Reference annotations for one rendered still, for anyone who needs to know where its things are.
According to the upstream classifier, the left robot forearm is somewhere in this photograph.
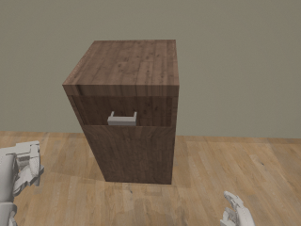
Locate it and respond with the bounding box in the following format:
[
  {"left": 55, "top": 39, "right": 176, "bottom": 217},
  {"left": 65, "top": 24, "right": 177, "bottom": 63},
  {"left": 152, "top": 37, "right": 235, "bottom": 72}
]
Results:
[{"left": 0, "top": 202, "right": 18, "bottom": 226}]

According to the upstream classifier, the cabinet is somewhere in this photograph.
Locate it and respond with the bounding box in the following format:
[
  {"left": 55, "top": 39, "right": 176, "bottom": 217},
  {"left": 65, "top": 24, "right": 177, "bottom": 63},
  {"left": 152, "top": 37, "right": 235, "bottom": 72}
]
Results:
[{"left": 62, "top": 40, "right": 180, "bottom": 185}]

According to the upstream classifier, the robot left hand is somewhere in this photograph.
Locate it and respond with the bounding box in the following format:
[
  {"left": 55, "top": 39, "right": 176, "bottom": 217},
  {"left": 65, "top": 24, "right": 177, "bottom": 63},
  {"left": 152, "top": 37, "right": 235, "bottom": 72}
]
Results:
[{"left": 0, "top": 140, "right": 44, "bottom": 203}]

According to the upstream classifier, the robot right hand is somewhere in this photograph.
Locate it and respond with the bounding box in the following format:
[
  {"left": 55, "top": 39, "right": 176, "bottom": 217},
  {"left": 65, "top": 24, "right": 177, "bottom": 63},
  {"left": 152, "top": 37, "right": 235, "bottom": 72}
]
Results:
[{"left": 220, "top": 190, "right": 256, "bottom": 226}]

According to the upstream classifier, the drawer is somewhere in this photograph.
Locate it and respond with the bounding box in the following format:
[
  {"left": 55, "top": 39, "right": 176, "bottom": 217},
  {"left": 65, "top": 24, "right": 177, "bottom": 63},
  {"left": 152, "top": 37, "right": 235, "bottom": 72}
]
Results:
[{"left": 72, "top": 95, "right": 172, "bottom": 127}]

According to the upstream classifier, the handle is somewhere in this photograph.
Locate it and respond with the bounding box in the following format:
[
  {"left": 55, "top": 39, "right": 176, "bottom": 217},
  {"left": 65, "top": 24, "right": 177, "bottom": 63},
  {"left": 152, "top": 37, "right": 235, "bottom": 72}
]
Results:
[{"left": 107, "top": 111, "right": 137, "bottom": 126}]

